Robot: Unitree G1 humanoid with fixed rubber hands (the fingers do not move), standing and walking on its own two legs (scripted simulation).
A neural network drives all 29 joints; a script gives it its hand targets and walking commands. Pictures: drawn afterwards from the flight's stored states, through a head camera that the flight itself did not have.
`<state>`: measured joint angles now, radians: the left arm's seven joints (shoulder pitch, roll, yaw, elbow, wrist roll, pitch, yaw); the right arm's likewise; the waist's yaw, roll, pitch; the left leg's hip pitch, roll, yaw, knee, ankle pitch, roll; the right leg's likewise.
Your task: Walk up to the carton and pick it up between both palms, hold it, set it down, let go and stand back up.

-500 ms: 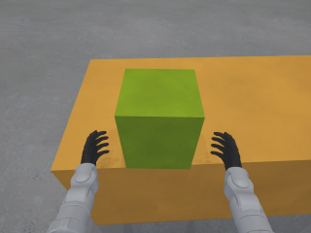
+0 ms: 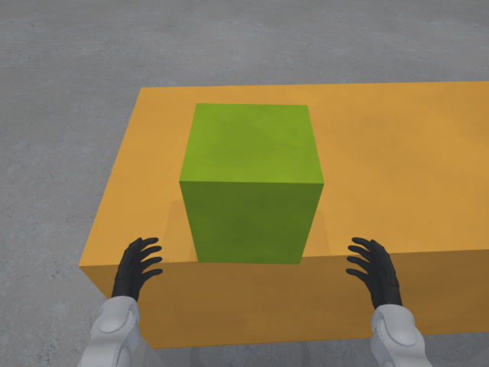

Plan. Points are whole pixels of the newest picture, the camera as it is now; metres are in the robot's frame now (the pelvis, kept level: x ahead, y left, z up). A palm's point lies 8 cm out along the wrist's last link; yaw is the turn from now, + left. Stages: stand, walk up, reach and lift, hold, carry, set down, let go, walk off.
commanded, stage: set down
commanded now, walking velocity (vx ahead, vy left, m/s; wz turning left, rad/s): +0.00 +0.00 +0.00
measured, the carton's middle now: (250, 187) +0.45 +0.01 +0.04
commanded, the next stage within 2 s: let go in 1.46 s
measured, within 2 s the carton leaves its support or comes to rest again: neither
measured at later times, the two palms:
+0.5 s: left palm (125, 305) +0.24 +0.21 -0.02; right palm (383, 310) +0.22 -0.20 +0.00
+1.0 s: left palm (124, 321) +0.22 +0.22 -0.05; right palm (373, 331) +0.20 -0.19 -0.05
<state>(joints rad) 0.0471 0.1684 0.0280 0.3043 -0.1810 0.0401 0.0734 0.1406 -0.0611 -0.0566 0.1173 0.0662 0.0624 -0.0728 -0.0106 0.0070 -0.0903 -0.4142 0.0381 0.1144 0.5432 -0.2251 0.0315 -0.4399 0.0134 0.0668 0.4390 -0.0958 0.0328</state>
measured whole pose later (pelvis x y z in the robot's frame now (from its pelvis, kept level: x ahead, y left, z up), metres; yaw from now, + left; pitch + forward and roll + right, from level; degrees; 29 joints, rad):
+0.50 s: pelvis +0.01 +0.00 +0.00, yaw +0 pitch +5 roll -1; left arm 0.13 0.19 0.03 0.28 -0.18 0.09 0.05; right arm 0.24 -0.06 -0.04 0.10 0.07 0.09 -0.06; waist -0.01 0.01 -0.07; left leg -0.40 0.04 0.11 0.54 -0.24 0.03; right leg -0.43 0.01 0.07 0.46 -0.12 0.03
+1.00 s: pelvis +0.02 +0.00 +0.00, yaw +0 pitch +5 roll -1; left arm 0.17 0.19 0.01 0.35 -0.18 0.09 0.05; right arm 0.23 -0.07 -0.04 0.37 0.07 -0.05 0.01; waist -0.01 0.01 -0.04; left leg -0.37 0.04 0.11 0.54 -0.26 0.03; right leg -0.41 0.01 0.07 0.46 -0.14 0.03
